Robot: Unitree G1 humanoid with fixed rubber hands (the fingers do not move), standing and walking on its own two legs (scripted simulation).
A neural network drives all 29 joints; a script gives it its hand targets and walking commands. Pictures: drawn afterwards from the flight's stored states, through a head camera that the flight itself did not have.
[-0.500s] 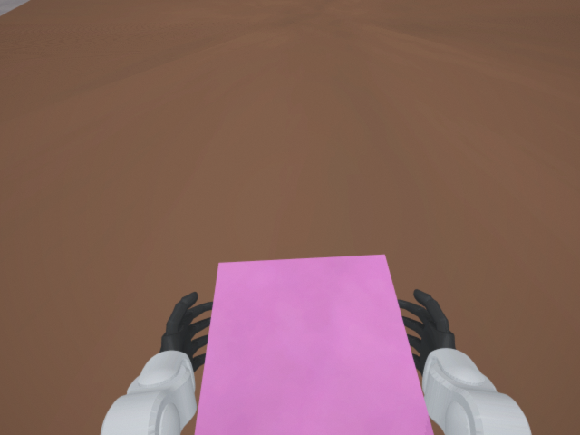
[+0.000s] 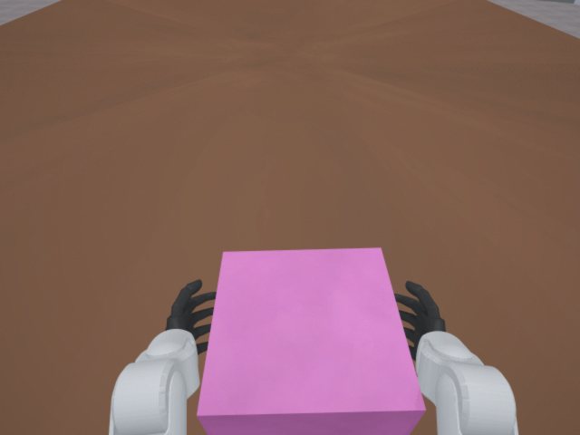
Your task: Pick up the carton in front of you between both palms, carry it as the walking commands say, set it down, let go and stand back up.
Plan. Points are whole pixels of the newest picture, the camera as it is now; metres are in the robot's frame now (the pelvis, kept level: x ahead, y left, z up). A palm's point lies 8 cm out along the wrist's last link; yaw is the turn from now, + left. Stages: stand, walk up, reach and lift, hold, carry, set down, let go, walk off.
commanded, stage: carry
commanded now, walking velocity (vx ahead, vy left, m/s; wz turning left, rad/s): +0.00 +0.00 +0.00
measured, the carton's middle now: (304, 365) +0.25 +0.00 +0.01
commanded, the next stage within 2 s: hold in 1.30 s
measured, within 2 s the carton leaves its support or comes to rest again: neither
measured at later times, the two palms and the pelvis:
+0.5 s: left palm (198, 344) +0.27 +0.14 +0.03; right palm (417, 346) +0.27 -0.16 +0.03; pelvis -0.02 +0.00 +0.00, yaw +0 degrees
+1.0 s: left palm (200, 352) +0.25 +0.14 +0.04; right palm (430, 355) +0.25 -0.16 +0.04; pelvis -0.04 -0.01 +0.00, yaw +0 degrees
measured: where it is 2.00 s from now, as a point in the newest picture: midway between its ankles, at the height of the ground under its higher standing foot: outside the picture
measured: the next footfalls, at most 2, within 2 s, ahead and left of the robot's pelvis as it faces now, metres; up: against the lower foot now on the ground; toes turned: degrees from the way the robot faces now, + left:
none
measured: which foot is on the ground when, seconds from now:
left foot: down 0.00-1.00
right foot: down 0.00-1.00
